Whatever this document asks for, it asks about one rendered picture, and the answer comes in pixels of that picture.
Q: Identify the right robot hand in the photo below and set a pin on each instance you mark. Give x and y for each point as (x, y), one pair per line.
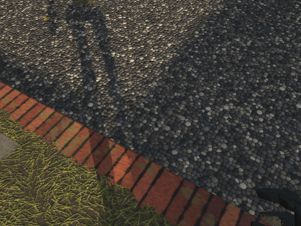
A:
(287, 199)

